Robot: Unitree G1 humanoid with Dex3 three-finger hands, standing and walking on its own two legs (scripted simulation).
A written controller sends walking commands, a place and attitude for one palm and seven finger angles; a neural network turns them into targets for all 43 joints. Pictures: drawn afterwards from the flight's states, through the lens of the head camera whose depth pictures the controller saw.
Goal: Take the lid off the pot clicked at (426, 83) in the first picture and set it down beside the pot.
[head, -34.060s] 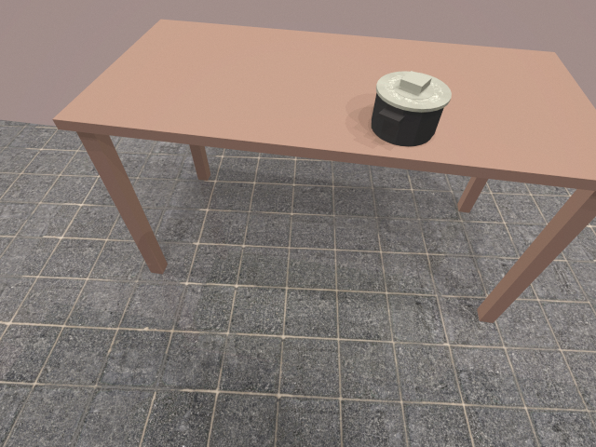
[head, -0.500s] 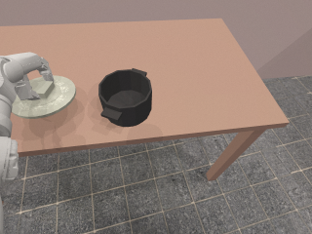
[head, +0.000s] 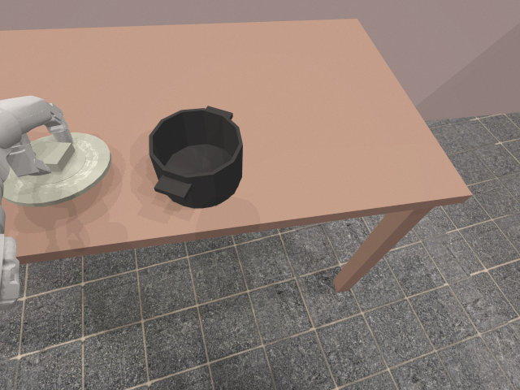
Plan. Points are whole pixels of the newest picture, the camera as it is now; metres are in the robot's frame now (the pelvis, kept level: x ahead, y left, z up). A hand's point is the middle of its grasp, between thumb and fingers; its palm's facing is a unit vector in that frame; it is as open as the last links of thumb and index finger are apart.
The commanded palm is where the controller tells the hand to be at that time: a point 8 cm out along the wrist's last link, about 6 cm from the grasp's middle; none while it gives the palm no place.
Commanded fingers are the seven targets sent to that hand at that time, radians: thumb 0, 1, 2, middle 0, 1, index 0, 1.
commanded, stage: lower the lid onto the table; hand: left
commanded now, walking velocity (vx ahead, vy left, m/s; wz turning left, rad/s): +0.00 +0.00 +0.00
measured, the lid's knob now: (50, 156) +0.48 +0.31 +0.06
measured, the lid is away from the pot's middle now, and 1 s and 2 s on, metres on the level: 0.23 0.23 0.23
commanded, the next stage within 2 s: open the fingers wide in 1.00 s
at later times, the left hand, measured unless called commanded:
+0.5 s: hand (48, 165) +0.46 +0.31 +0.06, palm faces -0.50 -0.14 -0.85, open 8.6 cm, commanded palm +0.49 +0.32 +0.12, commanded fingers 0.00 0.55 1.03 -0.87 -1.09 -0.74 -1.03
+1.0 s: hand (49, 169) +0.47 +0.32 +0.03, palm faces -0.50 -0.15 -0.85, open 8.6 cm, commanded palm +0.50 +0.32 +0.09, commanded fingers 0.00 0.55 1.03 -0.87 -1.09 -0.74 -1.03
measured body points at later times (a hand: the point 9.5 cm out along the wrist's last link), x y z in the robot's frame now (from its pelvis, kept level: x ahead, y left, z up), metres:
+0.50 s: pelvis -0.01 +0.00 -0.01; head +0.09 +0.02 +0.43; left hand +0.48 +0.31 +0.11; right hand -0.01 -0.28 -0.12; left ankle +0.00 +0.08 -0.73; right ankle -0.01 -0.15 -0.73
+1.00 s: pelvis -0.01 +0.00 -0.02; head +0.11 +0.03 +0.42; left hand +0.49 +0.32 +0.08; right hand -0.04 -0.28 -0.13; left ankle +0.00 +0.08 -0.73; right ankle -0.01 -0.15 -0.73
